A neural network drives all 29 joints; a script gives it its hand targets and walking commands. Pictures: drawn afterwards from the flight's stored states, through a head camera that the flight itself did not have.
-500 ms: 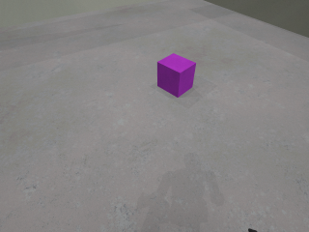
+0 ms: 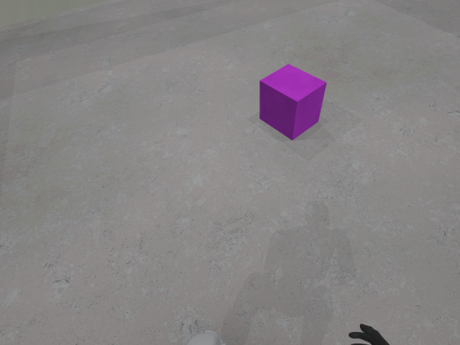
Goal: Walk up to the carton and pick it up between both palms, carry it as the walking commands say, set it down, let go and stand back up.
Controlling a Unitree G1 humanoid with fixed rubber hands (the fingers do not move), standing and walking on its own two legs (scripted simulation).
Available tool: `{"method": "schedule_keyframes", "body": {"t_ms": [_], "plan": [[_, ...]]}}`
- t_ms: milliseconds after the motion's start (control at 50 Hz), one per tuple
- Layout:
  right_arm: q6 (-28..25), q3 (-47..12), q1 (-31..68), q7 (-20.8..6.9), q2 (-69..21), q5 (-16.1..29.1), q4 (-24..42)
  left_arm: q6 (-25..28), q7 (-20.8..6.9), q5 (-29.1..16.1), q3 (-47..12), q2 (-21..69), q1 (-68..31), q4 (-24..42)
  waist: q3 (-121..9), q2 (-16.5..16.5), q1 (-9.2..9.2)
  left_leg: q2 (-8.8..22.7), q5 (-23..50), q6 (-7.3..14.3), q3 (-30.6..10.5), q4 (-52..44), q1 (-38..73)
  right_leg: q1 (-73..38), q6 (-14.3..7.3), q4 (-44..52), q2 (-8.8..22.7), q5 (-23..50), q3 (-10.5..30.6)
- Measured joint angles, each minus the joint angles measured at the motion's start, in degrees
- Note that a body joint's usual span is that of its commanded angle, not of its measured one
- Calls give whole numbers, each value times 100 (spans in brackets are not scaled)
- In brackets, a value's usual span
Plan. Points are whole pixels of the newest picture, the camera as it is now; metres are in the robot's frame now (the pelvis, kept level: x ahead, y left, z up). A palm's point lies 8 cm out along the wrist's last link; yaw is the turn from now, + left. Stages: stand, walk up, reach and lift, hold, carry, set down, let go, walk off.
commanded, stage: walk up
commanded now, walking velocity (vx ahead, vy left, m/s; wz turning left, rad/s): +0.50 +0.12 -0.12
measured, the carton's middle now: (290, 102) +1.53 -0.12 -0.62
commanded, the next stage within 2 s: none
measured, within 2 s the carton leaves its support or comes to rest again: neither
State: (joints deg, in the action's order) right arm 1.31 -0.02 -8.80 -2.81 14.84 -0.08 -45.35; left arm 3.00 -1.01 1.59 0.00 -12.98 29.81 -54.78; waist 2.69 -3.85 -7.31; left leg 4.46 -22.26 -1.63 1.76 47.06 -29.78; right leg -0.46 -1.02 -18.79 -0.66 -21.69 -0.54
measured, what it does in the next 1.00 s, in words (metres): walks ahead: left foot, then right foot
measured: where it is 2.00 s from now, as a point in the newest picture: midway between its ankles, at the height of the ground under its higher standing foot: (270, 217)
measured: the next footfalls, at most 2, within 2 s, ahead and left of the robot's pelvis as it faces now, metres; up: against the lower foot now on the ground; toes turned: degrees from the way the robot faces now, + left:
left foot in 0.06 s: +0.15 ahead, +0.14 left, +0.00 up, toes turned +3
right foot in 0.48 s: +0.40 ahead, -0.12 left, +0.00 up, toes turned -3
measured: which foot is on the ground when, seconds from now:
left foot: up 0.00-0.04, down 0.06-0.50, up 0.52-1.00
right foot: down 0.00-0.08, up 0.10-0.46, down 0.48-1.00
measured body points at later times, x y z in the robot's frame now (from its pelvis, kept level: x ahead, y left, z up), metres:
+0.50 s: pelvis +0.24 -0.03 -0.03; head +0.27 -0.06 +0.42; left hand +0.39 +0.20 -0.15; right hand +0.28 -0.29 -0.17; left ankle +0.11 +0.14 -0.73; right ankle +0.36 -0.12 -0.74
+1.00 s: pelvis +0.43 -0.05 +0.02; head +0.44 -0.09 +0.47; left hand +0.34 +0.19 -0.11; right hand +0.53 -0.28 -0.14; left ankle +0.44 +0.11 -0.64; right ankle +0.36 -0.12 -0.73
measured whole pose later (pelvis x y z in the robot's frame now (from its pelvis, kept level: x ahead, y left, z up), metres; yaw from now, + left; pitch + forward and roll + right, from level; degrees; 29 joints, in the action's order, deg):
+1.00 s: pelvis +0.43 -0.05 +0.02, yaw -1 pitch -3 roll +4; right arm 2.9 0.0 -13.6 -3.0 13.6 -0.1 -48.4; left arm 3.2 -1.2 1.6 0.0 -12.3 29.5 -55.3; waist 4.1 -0.9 -5.6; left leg 4.2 -15.6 -3.6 4.0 61.9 -26.7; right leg -0.7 -3.4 -17.7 0.8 -15.7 -1.8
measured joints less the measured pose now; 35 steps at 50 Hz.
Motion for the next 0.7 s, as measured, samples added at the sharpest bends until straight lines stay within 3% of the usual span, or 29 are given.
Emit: {"method": "schedule_keyframes", "body": {"t_ms": [60, 80, 100, 160, 220, 320, 480, 500, 540, 600, 700], "plan": [[-170, 1, 137, 0, -94, 0, 2, -35, 0, 0, -1, 0, -4, -22, 1, 3, -28, -105, 385, 13, -4, -1002, 160, 39, 92, -429, 10, -400, 2], [-256, 2, 138, 2, -122, 0, -1, -40, 2, 0, 0, 2, -41, -28, 37, 3, -14, -112, 1066, 57, -2, -1036, 221, 240, 95, -1081, 21, -566, -1], [-306, 3, 136, 18, -174, 0, -4, -62, 7, 0, -1, 3, -140, -32, 108, 59, 27, -158, 1111, 117, 43, -872, 277, 576, 95, -2111, 59, -625, 33], [-345, 2, -31, 70, -312, 0, -14, -85, 9, 0, -1, 0, -584, -23, 155, 193, 261, -324, 524, 231, 91, -798, 702, 1641, 57, -4833, 75, -635, 79], [-319, 2, -204, 130, -394, 0, -64, -90, 9, 0, -2, -4, -1047, -18, 148, 250, 571, -329, 228, 235, 99, -867, 1215, 2383, 54, -5597, 83, -429, 92], [-349, 1, -499, 182, -425, -1, -96, -288, -36, -1, -2, -6, -1781, 97, 145, 436, 966, -266, -101, 162, 139, -1104, 2007, 3144, 130, -4850, 159, -43, 95], [-326, 2, -696, 182, -98, -1, -287, -159, -190, -1, -2, 0, -2441, 298, 65, 466, 1092, -166, -615, -190, 288, -1452, 2585, 3186, 104, -1956, 194, 879, 65], [-311, 2, -695, 182, -38, -1, -297, -94, -190, -1, -1, 11, -2441, 298, 108, 394, 1090, -86, -714, -197, 287, -1234, 2552, 3178, 0, -1987, 159, 1365, -8], [-260, 1, -690, 187, 20, -1, -311, 34, -181, -1, 1, 14, -2389, 294, 194, 351, 1038, -61, -748, -198, 260, 63, 2140, 3169, -213, -2315, 144, 1153, -107], [-173, 0, -695, 187, 79, -1, -305, 57, -110, -1, 1, 16, -2051, 292, 183, 340, 873, -242, -671, -198, 236, 1552, 1498, 2818, -321, -2087, 144, 846, -114], [-115, -1, -696, 182, 103, -1, -303, 56, -34, -1, -1, 17, -1343, 228, 180, 333, 574, -347, -484, -197, 227, 1742, 938, 1983, -356, -1303, 144, 870, -119]]}}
